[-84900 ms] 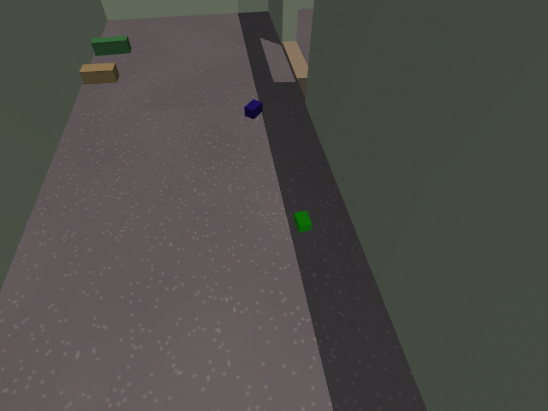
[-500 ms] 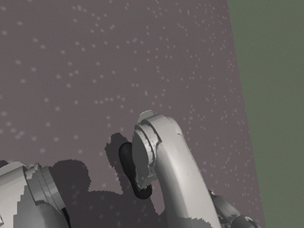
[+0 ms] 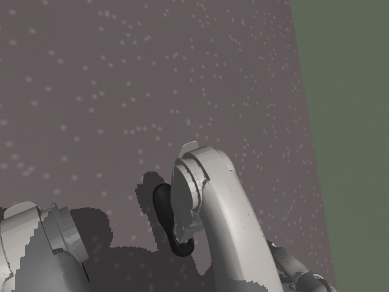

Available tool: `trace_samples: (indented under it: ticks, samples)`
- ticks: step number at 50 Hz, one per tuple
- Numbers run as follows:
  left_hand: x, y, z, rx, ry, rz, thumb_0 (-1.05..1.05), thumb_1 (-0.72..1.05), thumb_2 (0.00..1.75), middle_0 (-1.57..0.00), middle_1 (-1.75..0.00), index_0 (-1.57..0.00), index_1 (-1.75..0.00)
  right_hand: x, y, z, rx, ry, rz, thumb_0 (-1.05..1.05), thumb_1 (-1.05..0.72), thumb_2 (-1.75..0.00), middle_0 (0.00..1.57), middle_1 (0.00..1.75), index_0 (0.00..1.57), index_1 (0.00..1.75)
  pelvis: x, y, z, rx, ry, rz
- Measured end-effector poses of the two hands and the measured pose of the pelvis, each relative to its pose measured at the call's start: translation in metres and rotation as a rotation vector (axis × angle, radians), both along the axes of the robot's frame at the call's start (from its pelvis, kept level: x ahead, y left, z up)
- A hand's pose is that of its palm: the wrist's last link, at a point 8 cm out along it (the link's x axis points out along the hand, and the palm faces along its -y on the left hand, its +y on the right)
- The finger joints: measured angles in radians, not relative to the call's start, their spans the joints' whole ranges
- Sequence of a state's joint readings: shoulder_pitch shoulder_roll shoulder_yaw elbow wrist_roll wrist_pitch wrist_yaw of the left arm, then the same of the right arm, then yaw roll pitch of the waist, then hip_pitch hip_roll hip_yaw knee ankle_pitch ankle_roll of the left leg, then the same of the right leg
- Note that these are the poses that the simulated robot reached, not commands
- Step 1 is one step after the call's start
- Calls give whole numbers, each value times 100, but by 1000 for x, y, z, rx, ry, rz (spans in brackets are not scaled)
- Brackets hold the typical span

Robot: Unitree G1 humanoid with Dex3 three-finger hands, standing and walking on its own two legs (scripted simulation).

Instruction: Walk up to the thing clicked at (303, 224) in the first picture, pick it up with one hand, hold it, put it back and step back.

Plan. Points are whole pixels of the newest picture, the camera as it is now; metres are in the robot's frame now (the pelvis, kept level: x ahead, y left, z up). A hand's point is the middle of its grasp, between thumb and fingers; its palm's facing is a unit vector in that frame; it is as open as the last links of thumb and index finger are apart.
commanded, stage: close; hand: left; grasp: from above
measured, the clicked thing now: out of the picture +0.48 +0.34 -0.28
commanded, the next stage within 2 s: none
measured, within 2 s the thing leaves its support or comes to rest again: neither
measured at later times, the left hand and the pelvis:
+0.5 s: hand out of the picture +0.46 +0.34 -0.24, palm faces -0.54 -0.05 -0.84, open 11.8 cm; pelvis +0.00 +0.00 +0.00, yaw +0 degrees
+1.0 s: hand out of the picture +0.46 +0.33 -0.23, palm faces -0.49 -0.06 -0.87, open 11.8 cm; pelvis +0.00 +0.00 +0.00, yaw +0 degrees
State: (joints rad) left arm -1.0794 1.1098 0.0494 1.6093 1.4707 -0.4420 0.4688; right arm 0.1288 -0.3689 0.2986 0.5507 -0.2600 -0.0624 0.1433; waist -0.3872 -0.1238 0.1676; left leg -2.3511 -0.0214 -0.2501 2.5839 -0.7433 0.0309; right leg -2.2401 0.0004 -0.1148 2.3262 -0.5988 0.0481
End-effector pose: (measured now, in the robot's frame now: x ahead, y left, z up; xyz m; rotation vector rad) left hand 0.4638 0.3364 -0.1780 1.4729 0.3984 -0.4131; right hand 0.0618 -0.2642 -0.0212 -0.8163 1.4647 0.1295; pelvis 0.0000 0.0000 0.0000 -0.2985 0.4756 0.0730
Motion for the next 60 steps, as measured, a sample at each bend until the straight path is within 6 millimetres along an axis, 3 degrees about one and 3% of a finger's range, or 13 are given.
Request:
trace_samples:
  ticks: [18,27,40,60]
  samples:
    - [5,0,-2,30,9,58,0,-6,66,-28,-78,-33,-72,-13,3,-6,38,5,-40,0,-88,-89,20,30,21,30,1,-1,-1,10,14,-2]
    - [5,2,-7,17,39,44,0,-6,66,-28,-79,-33,-73,-11,-1,-5,24,27,-30,0,-88,-89,20,30,21,30,1,-2,-1,12,8,-2]
    - [4,2,0,0,0,17,0,-6,67,-29,-79,-33,-73,-5,-2,2,-8,16,-23,0,-88,-89,20,30,21,30,1,0,1,1,11,-1]
    - [3,-5,-2,29,18,29,0,-9,68,-24,-83,-29,-76,-15,2,-6,29,-1,-43,0,-88,-89,20,30,21,30,-1,-1,-1,12,8,-1]
